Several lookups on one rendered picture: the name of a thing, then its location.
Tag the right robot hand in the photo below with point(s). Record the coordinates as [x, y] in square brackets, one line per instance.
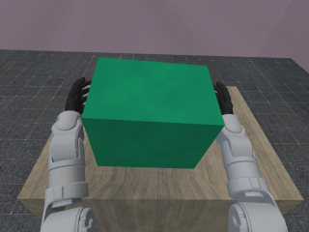
[223, 98]

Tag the carton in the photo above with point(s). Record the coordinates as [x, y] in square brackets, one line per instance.
[150, 114]

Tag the robot right upper arm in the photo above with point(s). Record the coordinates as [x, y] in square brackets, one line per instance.
[255, 217]

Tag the pedestal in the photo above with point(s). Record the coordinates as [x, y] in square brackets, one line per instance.
[156, 199]

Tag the left robot hand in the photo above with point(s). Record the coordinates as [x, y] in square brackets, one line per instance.
[75, 99]

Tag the robot left forearm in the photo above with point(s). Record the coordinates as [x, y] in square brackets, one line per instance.
[66, 165]

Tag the robot right forearm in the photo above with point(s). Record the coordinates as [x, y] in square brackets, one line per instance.
[245, 182]

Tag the robot left upper arm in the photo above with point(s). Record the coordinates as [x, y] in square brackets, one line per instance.
[80, 219]

